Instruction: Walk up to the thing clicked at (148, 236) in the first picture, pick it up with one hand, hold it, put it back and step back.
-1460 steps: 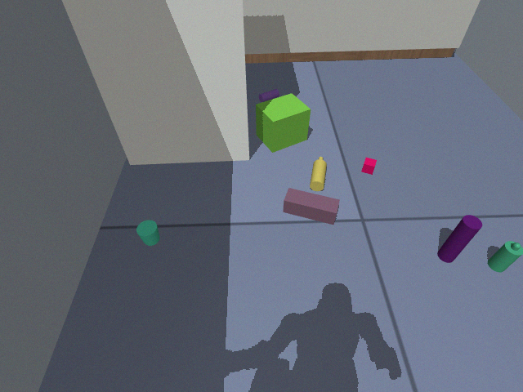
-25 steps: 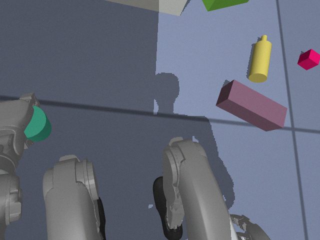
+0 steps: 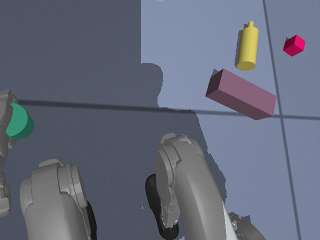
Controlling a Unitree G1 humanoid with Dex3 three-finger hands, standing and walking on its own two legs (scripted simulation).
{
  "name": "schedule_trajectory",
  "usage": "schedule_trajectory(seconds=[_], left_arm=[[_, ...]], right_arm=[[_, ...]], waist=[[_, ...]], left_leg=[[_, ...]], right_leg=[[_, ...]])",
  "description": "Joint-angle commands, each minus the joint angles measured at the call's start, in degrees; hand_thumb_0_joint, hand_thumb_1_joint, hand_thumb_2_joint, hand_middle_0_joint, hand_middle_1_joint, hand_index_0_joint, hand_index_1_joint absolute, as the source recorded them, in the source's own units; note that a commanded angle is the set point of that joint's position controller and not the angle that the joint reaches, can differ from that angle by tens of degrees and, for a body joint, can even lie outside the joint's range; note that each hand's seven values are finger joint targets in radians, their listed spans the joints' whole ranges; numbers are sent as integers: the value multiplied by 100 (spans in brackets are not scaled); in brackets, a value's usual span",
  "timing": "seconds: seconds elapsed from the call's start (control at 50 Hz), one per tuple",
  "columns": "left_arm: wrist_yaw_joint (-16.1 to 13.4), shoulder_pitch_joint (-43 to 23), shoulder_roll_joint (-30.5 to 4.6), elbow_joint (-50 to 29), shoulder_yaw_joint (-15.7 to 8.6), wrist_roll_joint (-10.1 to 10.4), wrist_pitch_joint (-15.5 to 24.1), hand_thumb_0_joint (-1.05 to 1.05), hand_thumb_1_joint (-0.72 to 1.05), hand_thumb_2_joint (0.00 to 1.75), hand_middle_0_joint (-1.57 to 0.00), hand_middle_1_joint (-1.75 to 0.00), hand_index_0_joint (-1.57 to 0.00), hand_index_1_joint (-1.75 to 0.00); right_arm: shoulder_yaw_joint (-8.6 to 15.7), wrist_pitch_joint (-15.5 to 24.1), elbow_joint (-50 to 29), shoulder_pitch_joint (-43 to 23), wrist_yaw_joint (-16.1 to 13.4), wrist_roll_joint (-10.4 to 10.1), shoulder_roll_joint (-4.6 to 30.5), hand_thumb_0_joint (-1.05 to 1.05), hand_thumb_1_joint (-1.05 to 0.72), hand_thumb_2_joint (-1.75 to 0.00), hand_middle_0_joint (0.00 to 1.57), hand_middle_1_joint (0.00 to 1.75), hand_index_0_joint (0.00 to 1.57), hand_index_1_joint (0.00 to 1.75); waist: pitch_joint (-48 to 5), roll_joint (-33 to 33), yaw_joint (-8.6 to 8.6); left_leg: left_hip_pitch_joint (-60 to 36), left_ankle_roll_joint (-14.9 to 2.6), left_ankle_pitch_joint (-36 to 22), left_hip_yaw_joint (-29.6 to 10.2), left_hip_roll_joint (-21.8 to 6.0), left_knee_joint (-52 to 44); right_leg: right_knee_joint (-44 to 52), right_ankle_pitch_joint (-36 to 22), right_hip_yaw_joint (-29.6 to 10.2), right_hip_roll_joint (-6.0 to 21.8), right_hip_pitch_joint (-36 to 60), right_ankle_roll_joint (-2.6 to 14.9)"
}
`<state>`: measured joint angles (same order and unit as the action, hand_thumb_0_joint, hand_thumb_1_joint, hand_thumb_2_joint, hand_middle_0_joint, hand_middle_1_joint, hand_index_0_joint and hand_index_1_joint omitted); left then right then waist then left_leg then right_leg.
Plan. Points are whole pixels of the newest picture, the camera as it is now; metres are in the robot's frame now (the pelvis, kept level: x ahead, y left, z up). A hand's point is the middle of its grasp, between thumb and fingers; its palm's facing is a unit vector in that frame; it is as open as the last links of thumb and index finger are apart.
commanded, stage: rest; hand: left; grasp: from above
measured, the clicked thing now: (13, 123) +0.43 +0.29 -0.26
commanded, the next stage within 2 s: open in 0.18 s
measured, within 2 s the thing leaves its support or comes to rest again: neither
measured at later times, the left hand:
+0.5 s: hand (1, 128) +0.42 +0.30 -0.22, palm faces -0.43 -0.14 -0.89, open 11.7 cm
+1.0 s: hand out of the picture +0.42 +0.30 -0.22, palm faces -0.43 -0.15 -0.89, open 13.4 cm
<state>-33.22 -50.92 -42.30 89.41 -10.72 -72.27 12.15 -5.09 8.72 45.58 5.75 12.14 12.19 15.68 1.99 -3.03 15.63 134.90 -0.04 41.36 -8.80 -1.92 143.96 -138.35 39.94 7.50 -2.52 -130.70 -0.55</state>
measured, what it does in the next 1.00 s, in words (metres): stands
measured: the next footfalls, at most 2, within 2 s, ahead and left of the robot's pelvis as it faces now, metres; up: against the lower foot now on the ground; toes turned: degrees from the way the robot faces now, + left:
none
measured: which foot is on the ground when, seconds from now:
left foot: down 0.00-1.00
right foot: down 0.00-1.00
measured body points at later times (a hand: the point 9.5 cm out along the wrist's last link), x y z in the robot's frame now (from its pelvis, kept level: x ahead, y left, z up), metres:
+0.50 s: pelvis -0.01 +0.00 -0.01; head +0.23 +0.09 +0.36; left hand +0.43 +0.30 -0.17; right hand +0.04 -0.27 -0.09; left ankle +0.07 +0.13 -0.27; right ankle +0.09 -0.11 -0.27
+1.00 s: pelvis -0.01 +0.00 -0.01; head +0.24 +0.10 +0.36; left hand +0.43 +0.31 -0.17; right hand +0.04 -0.26 -0.09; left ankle +0.07 +0.13 -0.27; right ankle +0.09 -0.11 -0.27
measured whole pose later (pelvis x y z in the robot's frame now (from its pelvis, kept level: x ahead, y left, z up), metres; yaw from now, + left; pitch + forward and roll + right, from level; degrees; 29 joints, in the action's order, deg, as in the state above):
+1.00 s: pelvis -0.01 +0.00 -0.01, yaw -2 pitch +28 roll -11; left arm -36.5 -52.9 -48.7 97.6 -11.2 -73.9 14.0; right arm -8.3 13.8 45.0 6.6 17.0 15.3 17.9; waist 3.6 -4.1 17.8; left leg 135.2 -0.1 40.8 -11.4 -1.7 146.3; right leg -138.7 38.5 9.7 -3.1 -129.9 -1.1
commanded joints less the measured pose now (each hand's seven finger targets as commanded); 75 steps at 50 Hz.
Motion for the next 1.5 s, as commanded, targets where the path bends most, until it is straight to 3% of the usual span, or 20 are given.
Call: schedule_trajectory(seconds=[0.0,0.08,0.1,0.2,0.26,0.28,0.42,0.56,0.58,0.62,0.68,0.76,0.82,0.86,1.0,1.26,1.28,1.32,1.36,1.48], left_arm=[[-324,-1512,-1658,-735,-202,-38,138,0,32,109,-71,-103,-72,-101],[-375,-1554,-1669,-428,-190,-129,168,0,34,108,-70,-103,-72,-101],[-375,-1586,-1461,-296,8,-125,170,0,32,108,-69,-104,-71,-102],[-479,-1467,-1801,-16,-202,-230,202,0,33,111,-68,-107,-71,-104],[-485,-1741,-1574,155,83,-241,243,0,33,109,-67,-107,-70,-104],[-548,-1656,-1840,306,-140,-212,239,0,25,107,-59,-107,-62,-104],[-614,-1823,-1935,174,-100,-293,229,0,-30,100,-19,-107,-22,-104],[-620,-1786,-1800,299,35,-234,173,0,-44,109,-10,-113,-11,-111],[-617,-1680,-1846,111,-15,-202,175,0,-46,107,-9,-111,-10,-110],[-598,-1650,-1670,189,116,-117,159,0,-45,107,-9,-112,-11,-110],[-613,-1511,-2068,187,-209,-197,122,0,-46,104,-8,-109,-10,-108],[-620,-1417,-1977,178,-268,-118,124,0,-47,105,-8,-109,-9,-108],[-522,-1692,-1771,169,56,-111,135,0,-47,103,-7,-109,-9,-107],[-546,-1454,-2084,178,-263,-75,146,0,-48,103,-7,-108,-9,-107],[-471,-1667,-1784,195,50,-135,242,0,-47,104,-8,-109,-9,-108],[-627,-1703,-1961,101,0,-223,201,0,-50,97,-6,-103,-8,-101],[-663,-1657,-2100,-72,-180,-188,191,0,-50,97,-6,-103,-8,-101],[-656,-1589,-1831,-483,-53,-41,170,0,-52,98,-6,-103,-8,-101],[-632,-1498,-2093,-1089,-224,-35,116,0,-52,98,-6,-103,-8,-101],[-292,-920,-1529,-2599,-69,467,-484,0,-55,100,-7,-101,-7,-101]], right_arm=[[453,78,-35,1133,-11,6,1631,0,-89,-89,20,30,20,30],[392,122,-21,1209,53,81,1681,0,-89,-89,20,30,20,30],[350,121,-20,1199,68,78,1643,0,-89,-89,20,30,20,30],[337,159,30,1250,84,131,1777,0,-89,-89,20,30,20,30],[255,241,-110,1108,121,172,1764,0,-89,-89,20,30,20,30],[254,245,1,1133,113,183,1818,0,-88,-89,20,30,20,30],[213,403,-34,1162,210,225,1885,0,-88,-89,20,30,20,30],[172,537,-37,1077,330,304,1886,0,-88,-89,20,30,20,30],[207,524,-43,1054,329,264,1908,0,-88,-89,20,30,20,30],[157,558,-85,980,359,250,1865,0,-88,-89,20,30,20,30],[169,547,-9,1249,391,290,1943,0,-88,-89,20,30,20,30],[187,521,6,1216,411,281,1932,0,-88,-90,20,30,20,30],[168,559,-90,1090,442,270,1918,0,-89,-90,20,30,20,30],[176,529,7,1252,411,262,1959,0,-88,-90,20,30,20,30],[189,563,-42,1150,421,251,1920,0,-88,-90,20,30,20,30],[158,606,-80,1098,472,261,1962,0,-90,-90,20,30,20,30],[187,611,-63,1168,467,261,2007,0,-90,-90,20,30,20,30],[189,622,-114,997,471,189,1860,0,-90,-90,20,30,20,30],[299,603,-151,966,473,135,1886,0,-90,-90,20,30,20,30],[774,237,-231,926,408,-311,1709,0,-91,-91,20,30,20,30]], waist=[[-4037,2188,-56],[-3840,2143,98],[-3751,2001,98],[-3592,1941,101],[-3330,1890,265],[-3307,1814,233],[-3317,2058,311],[-3238,2214,358],[-3388,2350,245],[-3287,2314,237],[-3391,2213,264],[-3464,2251,227],[-3295,2148,343],[-3437,2144,242],[-3262,2143,357],[-3328,2168,345],[-3454,2273,269],[-3707,2569,31],[-4157,2916,-112],[-4965,3103,-586]], left_leg=[[-2880,-95,-1408,486,78,-1338],[-2770,-116,-1404,459,79,-1227],[-2597,-139,-1247,430,60,-1215],[-2563,-136,-1200,401,59,-1202],[-2364,-152,-937,364,66,-1179],[-2320,-151,-832,321,52,-1199],[-2537,-119,-976,308,45,-1184],[-2596,-80,-867,265,36,-1228],[-2691,-76,-994,279,35,-1295],[-2631,-65,-942,242,44,-1304],[-2649,-93,-1221,301,41,-1221],[-2686,-83,-1300,272,28,-1300],[-2537,-117,-1063,272,26,-1212],[-2537,-125,-1206,294,28,-1239],[-2600,-103,-1022,258,30,-1224],[-2646,-104,-1165,287,13,-1164],[-2775,-89,-1226,275,29,-1248],[-2934,-55,-1122,282,30,-1418],[-3286,-11,-1220,271,21,-1570],[-3714,-1,-1363,490,28,-2059]], right_leg=[[1229,-1656,423,-207,2079,236],[1202,-1676,477,-208,2019,205],[1270,-1577,450,-239,2001,200],[1263,-1486,496,-249,1966,193],[1285,-1218,515,-251,1819,195],[1288,-1113,556,-259,1796,203],[1220,-1270,581,-263,1812,185],[1161,-1221,669,-247,1670,194],[1212,-1314,640,-272,1786,196],[1149,-1277,666,-242,1674,199],[1206,-1535,646,-260,1929,181],[1242,-1611,652,-279,2015,192],[1265,-1434,615,-279,1890,197],[1329,-1551,567,-290,2162,187],[1264,-1368,623,-261,1856,198],[1237,-1527,607,-285,1929,187],[1254,-1545,638,-263,1993,188],[1295,-1408,577,-268,1989,238],[1249,-1498,584,-249,2025,260],[1542,-1688,285,-159,1972,324]])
